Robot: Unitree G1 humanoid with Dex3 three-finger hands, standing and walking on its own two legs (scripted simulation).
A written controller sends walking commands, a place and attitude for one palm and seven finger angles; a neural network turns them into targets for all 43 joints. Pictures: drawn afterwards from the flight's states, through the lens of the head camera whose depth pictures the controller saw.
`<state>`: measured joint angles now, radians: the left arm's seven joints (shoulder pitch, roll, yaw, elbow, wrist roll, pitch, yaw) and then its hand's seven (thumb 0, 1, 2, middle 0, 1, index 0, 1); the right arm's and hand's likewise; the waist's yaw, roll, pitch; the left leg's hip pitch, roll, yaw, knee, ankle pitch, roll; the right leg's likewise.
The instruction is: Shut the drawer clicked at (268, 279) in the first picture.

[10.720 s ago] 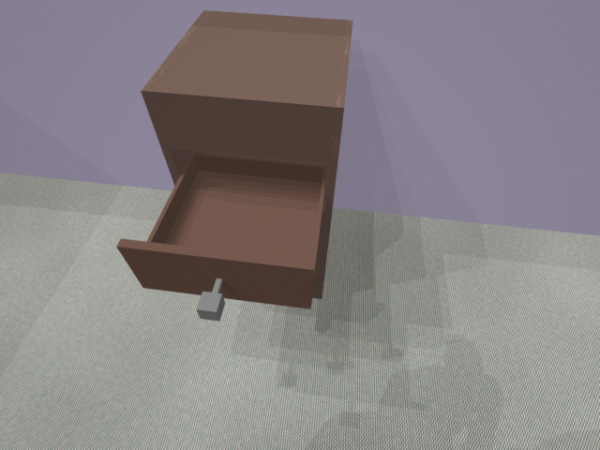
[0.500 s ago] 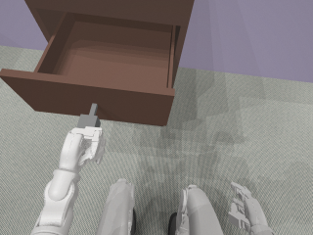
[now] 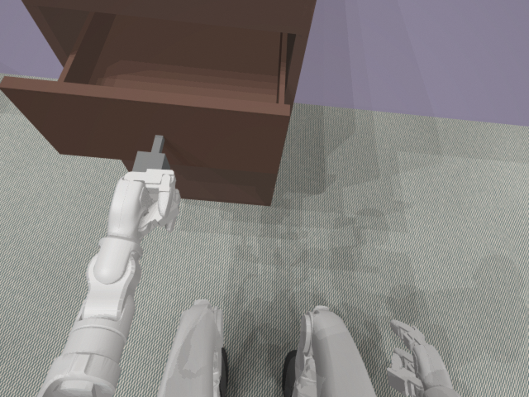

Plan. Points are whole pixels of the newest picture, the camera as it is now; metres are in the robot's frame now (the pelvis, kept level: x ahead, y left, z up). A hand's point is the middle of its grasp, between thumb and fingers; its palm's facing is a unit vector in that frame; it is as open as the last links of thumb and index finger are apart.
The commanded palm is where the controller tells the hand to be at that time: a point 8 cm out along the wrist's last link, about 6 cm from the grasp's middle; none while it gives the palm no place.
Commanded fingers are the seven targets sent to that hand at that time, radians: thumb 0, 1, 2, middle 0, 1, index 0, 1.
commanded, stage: push the drawer shut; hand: left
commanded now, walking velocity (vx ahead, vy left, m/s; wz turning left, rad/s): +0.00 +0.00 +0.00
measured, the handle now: (154, 159) +0.45 +0.19 +0.01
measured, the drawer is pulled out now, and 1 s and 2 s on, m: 0.16 0.03 0.00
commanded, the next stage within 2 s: pull the fist back off the drawer in 1.54 s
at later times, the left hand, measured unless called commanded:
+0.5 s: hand (184, 166) +0.45 +0.14 +0.01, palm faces -0.07 -1.00 -0.06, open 3.4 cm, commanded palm +0.44 +0.18 +0.01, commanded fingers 0.00 0.90 0.90 -1.40 -1.60 -1.40 -1.60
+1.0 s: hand (191, 135) +0.50 +0.14 +0.01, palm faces -0.06 -1.00 -0.06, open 3.4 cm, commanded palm +0.50 +0.17 +0.01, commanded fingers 0.00 0.90 0.90 -1.40 -1.60 -1.40 -1.60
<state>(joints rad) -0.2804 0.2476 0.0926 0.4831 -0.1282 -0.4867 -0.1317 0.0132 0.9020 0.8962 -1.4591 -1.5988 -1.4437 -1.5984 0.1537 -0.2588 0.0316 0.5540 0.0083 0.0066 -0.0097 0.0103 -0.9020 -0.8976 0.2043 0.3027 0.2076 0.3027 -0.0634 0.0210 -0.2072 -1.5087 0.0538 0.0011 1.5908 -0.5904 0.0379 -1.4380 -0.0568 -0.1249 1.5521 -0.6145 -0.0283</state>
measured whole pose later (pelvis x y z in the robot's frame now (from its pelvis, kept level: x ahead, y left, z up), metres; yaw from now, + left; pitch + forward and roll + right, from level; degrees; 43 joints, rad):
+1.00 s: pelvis -0.01 +0.00 -0.02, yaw -2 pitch +32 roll -4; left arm -0.85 0.39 0.29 1.03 -0.04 -0.53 -0.14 0.01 0.90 0.90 -1.48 -1.60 -1.45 -1.60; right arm 0.23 -0.26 0.05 0.60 -0.03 0.07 0.01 0.01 -0.90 -0.90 0.20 0.30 0.21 0.30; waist -0.17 0.04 -0.18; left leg -1.63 0.07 0.00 1.64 -0.58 0.04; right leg -1.56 -0.04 -0.12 1.59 -0.60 -0.03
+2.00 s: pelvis -0.04 +0.01 -0.04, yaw -6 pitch +33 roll -7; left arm -1.05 0.56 0.37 1.16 0.02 -0.43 -0.14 0.01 0.89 0.89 -1.47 -1.60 -1.48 -1.60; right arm 0.30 -0.26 0.11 0.60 -0.04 0.04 0.01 0.00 -0.90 -0.90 0.20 0.30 0.21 0.30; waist -0.25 0.03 -0.15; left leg -1.73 0.06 -0.04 1.69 -0.54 0.05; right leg -1.66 0.01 -0.13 1.60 -0.52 -0.02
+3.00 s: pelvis +0.06 -0.01 +0.12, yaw +0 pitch +16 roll -2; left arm 0.05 0.29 0.12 0.17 -0.17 -0.27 -0.11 0.01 0.90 0.90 -1.40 -1.60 -1.40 -1.60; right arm 0.20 -0.25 0.02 0.48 0.06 0.05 -0.03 0.01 -0.90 -0.90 0.20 0.30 0.21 0.30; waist -0.04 0.02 -0.14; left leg -0.85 0.02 -0.01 1.08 -0.51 0.01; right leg -0.81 0.00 -0.09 1.03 -0.51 -0.03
